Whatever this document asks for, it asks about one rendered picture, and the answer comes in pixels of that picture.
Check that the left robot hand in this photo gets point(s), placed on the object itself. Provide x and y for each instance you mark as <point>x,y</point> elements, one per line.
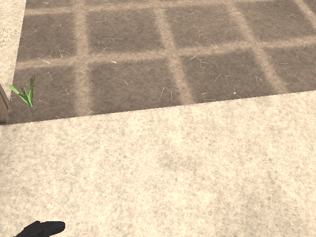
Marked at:
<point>42,229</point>

